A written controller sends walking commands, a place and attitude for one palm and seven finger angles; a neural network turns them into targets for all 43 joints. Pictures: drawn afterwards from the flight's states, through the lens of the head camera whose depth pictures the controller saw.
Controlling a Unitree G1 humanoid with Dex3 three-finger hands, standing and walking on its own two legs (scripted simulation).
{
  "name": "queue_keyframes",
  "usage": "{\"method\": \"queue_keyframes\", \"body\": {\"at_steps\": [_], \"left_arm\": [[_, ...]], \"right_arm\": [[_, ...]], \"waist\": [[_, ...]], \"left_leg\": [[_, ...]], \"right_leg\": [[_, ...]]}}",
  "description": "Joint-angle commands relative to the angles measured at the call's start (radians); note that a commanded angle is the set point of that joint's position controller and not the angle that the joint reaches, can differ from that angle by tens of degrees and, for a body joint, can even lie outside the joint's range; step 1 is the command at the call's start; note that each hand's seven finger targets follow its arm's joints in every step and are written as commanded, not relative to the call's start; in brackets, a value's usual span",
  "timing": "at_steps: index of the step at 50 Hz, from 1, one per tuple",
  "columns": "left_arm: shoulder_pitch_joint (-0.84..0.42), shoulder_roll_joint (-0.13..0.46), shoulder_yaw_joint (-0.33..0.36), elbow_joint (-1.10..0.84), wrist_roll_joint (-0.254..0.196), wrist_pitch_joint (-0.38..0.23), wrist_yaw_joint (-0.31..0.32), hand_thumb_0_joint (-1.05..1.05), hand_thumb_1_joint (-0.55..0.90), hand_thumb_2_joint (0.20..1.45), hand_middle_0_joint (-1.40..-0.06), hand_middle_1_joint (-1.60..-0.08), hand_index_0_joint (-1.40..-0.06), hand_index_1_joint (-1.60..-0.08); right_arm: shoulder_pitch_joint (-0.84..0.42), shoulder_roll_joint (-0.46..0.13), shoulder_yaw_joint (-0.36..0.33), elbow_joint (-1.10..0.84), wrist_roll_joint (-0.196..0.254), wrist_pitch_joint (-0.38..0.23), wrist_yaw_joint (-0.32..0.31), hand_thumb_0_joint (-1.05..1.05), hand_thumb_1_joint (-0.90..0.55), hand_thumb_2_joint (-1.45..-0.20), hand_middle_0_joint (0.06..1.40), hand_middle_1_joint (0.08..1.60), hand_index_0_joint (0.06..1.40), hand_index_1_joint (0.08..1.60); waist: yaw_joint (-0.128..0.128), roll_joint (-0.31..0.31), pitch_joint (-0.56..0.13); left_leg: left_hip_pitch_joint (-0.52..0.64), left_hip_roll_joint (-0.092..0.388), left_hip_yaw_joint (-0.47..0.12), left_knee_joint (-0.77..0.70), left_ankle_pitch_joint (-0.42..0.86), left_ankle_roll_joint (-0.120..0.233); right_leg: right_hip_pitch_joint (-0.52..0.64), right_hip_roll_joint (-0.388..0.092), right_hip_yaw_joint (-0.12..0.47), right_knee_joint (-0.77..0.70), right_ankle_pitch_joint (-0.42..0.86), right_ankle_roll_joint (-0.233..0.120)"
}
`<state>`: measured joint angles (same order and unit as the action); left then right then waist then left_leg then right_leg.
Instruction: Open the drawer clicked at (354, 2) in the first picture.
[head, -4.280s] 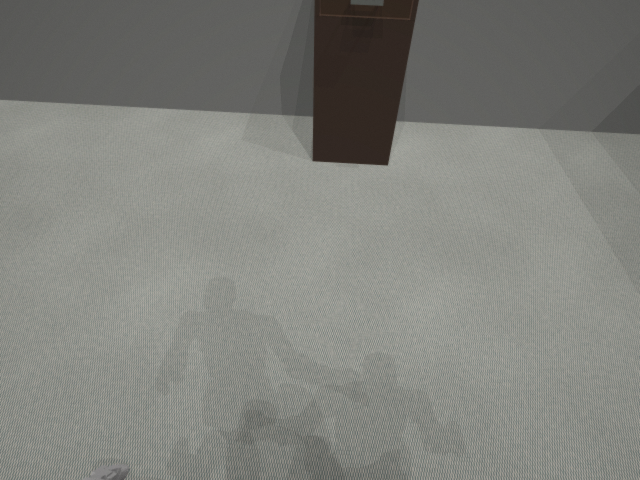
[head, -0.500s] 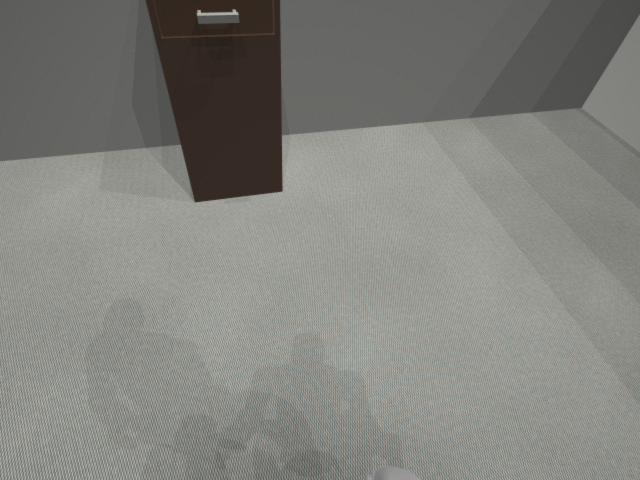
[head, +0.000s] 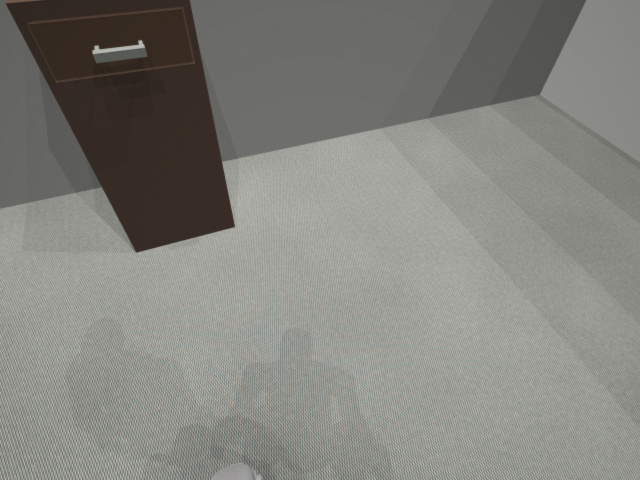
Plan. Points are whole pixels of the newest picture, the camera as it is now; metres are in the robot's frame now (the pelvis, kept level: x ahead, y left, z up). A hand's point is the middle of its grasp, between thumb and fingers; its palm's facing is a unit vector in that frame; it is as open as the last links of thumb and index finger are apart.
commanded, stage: walk to a spot facing it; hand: left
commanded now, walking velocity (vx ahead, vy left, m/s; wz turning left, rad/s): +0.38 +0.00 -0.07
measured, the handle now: (119, 50) +1.08 +0.55 +0.02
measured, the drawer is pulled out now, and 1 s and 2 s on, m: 0.00 0.00 0.00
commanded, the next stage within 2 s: turn to face it in 0.58 s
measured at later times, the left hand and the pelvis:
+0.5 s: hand (211, 362) +0.33 +0.19 -0.16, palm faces -0.09 -0.98 -0.19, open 7.3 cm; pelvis +0.24 +0.01 +0.00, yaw -6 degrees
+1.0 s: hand (246, 315) +0.44 +0.15 -0.20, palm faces +0.09 -0.99 -0.14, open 7.3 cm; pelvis +0.42 -0.02 -0.01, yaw +2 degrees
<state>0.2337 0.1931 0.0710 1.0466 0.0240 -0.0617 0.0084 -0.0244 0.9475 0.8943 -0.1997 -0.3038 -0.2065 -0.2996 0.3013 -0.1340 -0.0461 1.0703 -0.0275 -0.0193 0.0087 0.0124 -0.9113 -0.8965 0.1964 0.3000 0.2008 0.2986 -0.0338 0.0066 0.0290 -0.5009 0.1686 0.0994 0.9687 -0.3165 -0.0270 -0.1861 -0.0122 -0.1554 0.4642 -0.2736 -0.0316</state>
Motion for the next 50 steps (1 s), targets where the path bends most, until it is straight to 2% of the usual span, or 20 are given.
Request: {"method": "queue_keyframes", "body": {"at_steps": [1,5,6,7,8,11,14,23,25,26,27,28,29,30,32,36,45,48,49,50], "left_arm": [[0.037,0.140,0.012,-0.017,0.006,-0.012,-0.005,0.000,0.900,0.900,-0.200,-0.300,-0.200,-0.300],[0.048,0.146,0.015,-0.006,-0.001,0.002,-0.012,0.000,0.900,0.900,-0.200,-0.300,-0.200,-0.300],[0.052,0.114,0.011,-0.009,-0.001,0.004,-0.015,0.000,0.900,0.900,-0.200,-0.300,-0.200,-0.300],[0.066,0.046,0.001,-0.039,-0.012,0.008,-0.024,0.000,0.900,0.900,-0.200,-0.300,-0.200,-0.300],[0.008,0.055,-0.004,-0.078,-0.006,0.003,-0.022,0.000,0.900,0.900,-0.200,-0.300,-0.200,-0.300],[-0.028,0.067,0.004,-0.053,0.002,0.008,-0.037,0.000,0.900,0.900,-0.200,-0.300,-0.200,-0.300],[0.041,0.023,0.002,-0.027,0.007,0.039,-0.040,0.000,0.900,0.900,-0.200,-0.300,-0.200,-0.300],[-0.092,-0.003,0.001,-0.081,0.006,0.037,-0.042,0.000,0.900,0.900,-0.200,-0.300,-0.200,-0.300],[-0.049,0.014,0.006,-0.067,0.009,0.026,-0.039,0.000,0.900,0.900,-0.200,-0.300,-0.200,-0.300],[0.041,0.032,0.011,-0.036,0.010,0.020,-0.034,0.000,0.900,0.900,-0.200,-0.300,-0.200,-0.300],[0.193,0.081,0.026,0.009,0.012,0.009,-0.029,0.000,0.900,0.900,-0.200,-0.300,-0.200,-0.300],[0.306,0.197,0.054,0.040,0.016,-0.004,-0.014,0.000,0.900,0.900,-0.200,-0.300,-0.200,-0.300],[0.367,0.263,0.058,0.053,-0.006,-0.002,-0.008,0.000,0.900,0.900,-0.200,-0.300,-0.200,-0.300],[0.289,0.259,0.057,0.039,-0.010,-0.002,-0.002,0.000,0.900,0.900,-0.200,-0.300,-0.200,-0.300],[0.121,0.142,0.024,-0.005,-0.007,-0.002,0.007,0.000,0.900,0.900,-0.200,-0.300,-0.200,-0.300],[0.050,0.059,-0.008,-0.007,0.006,-0.020,0.015,0.000,0.900,0.900,-0.200,-0.300,-0.200,-0.300],[0.054,0.131,-0.001,-0.015,0.000,0.013,0.021,0.000,0.900,0.900,-0.200,-0.300,-0.200,-0.300],[0.037,0.157,0.014,-0.043,-0.002,0.029,0.023,0.000,0.900,0.900,-0.200,-0.300,-0.200,-0.300],[0.036,0.160,0.018,-0.056,-0.009,0.035,0.021,0.000,0.900,0.900,-0.200,-0.300,-0.200,-0.300],[0.060,0.122,0.019,-0.088,-0.022,0.042,0.016,0.000,0.900,0.900,-0.200,-0.300,-0.200,-0.300]], "right_arm": [[0.011,-0.047,-0.013,-0.073,0.006,-0.024,0.022,0.000,-0.900,-0.900,0.200,0.300,0.200,0.300],[0.071,-0.113,-0.025,-0.050,0.002,-0.043,0.017,0.000,-0.900,-0.900,0.200,0.300,0.200,0.300],[0.182,-0.167,-0.037,-0.021,-0.002,-0.048,0.008,0.000,-0.900,-0.900,0.200,0.300,0.200,0.300],[0.295,-0.281,-0.063,0.004,-0.020,-0.055,-0.003,0.000,-0.900,-0.900,0.200,0.300,0.200,0.300],[0.356,-0.312,-0.060,0.020,-0.018,-0.051,-0.011,0.000,-0.900,-0.900,0.200,0.300,0.200,0.300],[0.126,-0.193,-0.027,-0.035,-0.005,-0.060,-0.024,0.000,-0.900,-0.900,0.200,0.300,0.200,0.300],[0.063,-0.161,-0.019,-0.037,0.000,-0.073,-0.029,0.000,-0.900,-0.900,0.200,0.300,0.200,0.300],[0.120,-0.151,-0.037,0.018,-0.004,-0.056,-0.019,0.000,-0.900,-0.900,0.200,0.300,0.200,0.300],[0.123,-0.154,-0.038,0.024,-0.004,-0.049,-0.020,0.000,-0.900,-0.900,0.200,0.300,0.200,0.300],[0.116,-0.151,-0.039,0.029,-0.001,-0.046,-0.018,0.000,-0.900,-0.900,0.200,0.300,0.200,0.300],[0.097,-0.145,-0.035,0.026,0.006,-0.048,-0.014,0.000,-0.900,-0.900,0.200,0.300,0.200,0.300],[0.127,-0.079,-0.023,0.005,0.018,-0.053,-0.006,0.000,-0.900,-0.900,0.200,0.300,0.200,0.300],[0.078,-0.068,-0.011,-0.042,0.024,-0.051,-0.008,0.000,-0.900,-0.900,0.200,0.300,0.200,0.300],[0.042,-0.075,-0.017,-0.041,0.026,-0.046,-0.011,0.000,-0.900,-0.900,0.200,0.300,0.200,0.300],[-0.014,-0.076,-0.018,-0.034,0.012,-0.038,-0.011,0.000,-0.900,-0.900,0.200,0.300,0.200,0.300],[0.093,-0.024,-0.007,0.010,0.005,0.004,-0.010,0.000,-0.900,-0.900,0.200,0.300,0.200,0.300],[-0.115,-0.071,0.000,-0.107,0.011,0.022,0.013,0.000,-0.900,-0.900,0.200,0.300,0.200,0.300],[-0.065,-0.115,-0.012,-0.122,0.005,0.025,0.014,0.000,-0.900,-0.900,0.200,0.300,0.200,0.300],[0.009,-0.157,-0.025,-0.112,0.000,0.021,0.011,0.000,-0.900,-0.900,0.200,0.300,0.200,0.300],[0.077,-0.259,-0.046,-0.121,-0.009,0.013,0.004,0.000,-0.900,-0.900,0.200,0.300,0.200,0.300]], "waist": [[0.014,-0.132,0.049],[-0.035,-0.049,0.057],[-0.082,0.084,0.013],[-0.114,0.345,-0.030],[-0.131,0.394,-0.055],[-0.037,0.111,0.055],[0.028,0.122,0.046],[0.006,0.116,0.087],[0.027,0.099,0.054],[0.075,0.070,0.016],[0.149,0.008,-0.052],[0.182,-0.247,-0.163],[0.174,-0.296,-0.191],[0.158,-0.282,-0.182],[0.094,-0.109,-0.033],[0.002,-0.087,-0.017],[0.043,-0.125,0.035],[0.005,-0.076,0.000],[-0.029,0.016,-0.055],[-0.048,0.272,-0.115]], "left_leg": [[0.096,-0.015,0.032,-0.217,0.064,-0.005],[0.339,-0.074,0.104,-0.388,0.100,0.003],[0.475,-0.030,0.010,-0.467,0.010,0.025],[0.582,0.209,-0.335,-0.650,-0.142,0.109],[0.601,0.317,-0.557,-0.782,-0.184,0.164],[0.410,0.278,-0.342,-0.790,-0.135,0.157],[0.336,0.188,-0.088,-0.794,0.051,0.121],[0.420,0.166,0.094,-0.750,0.209,0.121],[0.435,0.157,0.114,-0.640,0.331,0.102],[0.415,0.131,0.146,-0.515,0.435,0.083],[0.322,0.092,0.181,-0.304,0.441,0.053],[0.082,-0.007,0.204,0.012,0.128,0.017],[-0.085,-0.100,0.091,0.265,-0.271,0.006],[-0.118,-0.056,-0.025,0.378,-0.231,0.018],[-0.117,0.015,-0.079,0.357,-0.049,0.022],[0.025,0.002,-0.052,0.146,0.008,-0.005],[0.036,-0.041,0.026,-0.204,0.057,0.001],[0.173,-0.078,0.045,-0.338,0.110,0.020],[0.312,-0.077,0.024,-0.421,0.291,0.036],[0.455,0.122,-0.279,-0.520,0.650,0.145]], "right_leg": [[-0.106,-0.246,0.174,-0.250,-0.044,-0.108],[-0.161,-0.199,0.134,-0.091,-0.028,-0.071],[-0.219,-0.138,0.095,0.122,0.029,-0.045],[-0.382,-0.015,-0.009,0.464,-0.136,0.012],[-0.487,0.024,0.077,0.695,-0.305,0.010],[-0.527,-0.116,0.156,0.815,-0.086,0.008],[-0.427,-0.129,0.133,0.708,0.002,0.035],[-0.316,-0.087,0.015,0.212,0.100,0.036],[-0.199,-0.047,-0.020,0.140,0.082,0.014],[-0.073,-0.008,-0.048,0.093,0.099,0.001],[0.132,-0.029,-0.004,0.066,0.118,-0.022],[0.358,-0.262,0.316,-0.012,0.116,-0.100],[0.410,-0.430,0.613,-0.149,0.237,-0.192],[0.327,-0.440,0.609,-0.184,0.142,-0.196],[0.094,-0.373,0.420,-0.210,0.084,-0.143],[-0.079,-0.301,0.145,-0.221,0.344,-0.093],[0.044,-0.339,-0.005,-0.135,0.478,-0.068],[0.045,-0.329,-0.050,0.047,0.506,-0.031],[-0.011,-0.296,-0.084,0.205,0.445,0.005],[-0.194,-0.167,-0.120,0.457,0.094,0.087]]}}
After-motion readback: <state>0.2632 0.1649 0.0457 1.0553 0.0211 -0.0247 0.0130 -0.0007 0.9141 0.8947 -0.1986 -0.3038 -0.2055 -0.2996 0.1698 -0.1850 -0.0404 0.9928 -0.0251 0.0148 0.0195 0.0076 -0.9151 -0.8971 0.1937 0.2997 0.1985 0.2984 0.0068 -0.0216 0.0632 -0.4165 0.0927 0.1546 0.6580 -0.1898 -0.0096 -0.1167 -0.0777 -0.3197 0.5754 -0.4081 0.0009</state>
